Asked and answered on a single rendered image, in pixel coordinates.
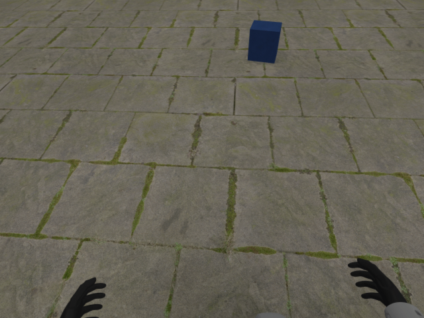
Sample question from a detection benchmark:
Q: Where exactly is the carton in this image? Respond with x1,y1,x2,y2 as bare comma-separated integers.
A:
248,20,282,64

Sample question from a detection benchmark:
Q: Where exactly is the right robot forearm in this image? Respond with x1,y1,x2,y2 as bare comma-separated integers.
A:
384,302,424,318

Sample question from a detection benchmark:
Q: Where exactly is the robot right hand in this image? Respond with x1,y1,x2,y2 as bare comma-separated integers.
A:
348,258,407,307

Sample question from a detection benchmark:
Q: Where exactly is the robot left hand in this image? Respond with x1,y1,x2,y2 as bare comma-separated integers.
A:
60,277,106,318

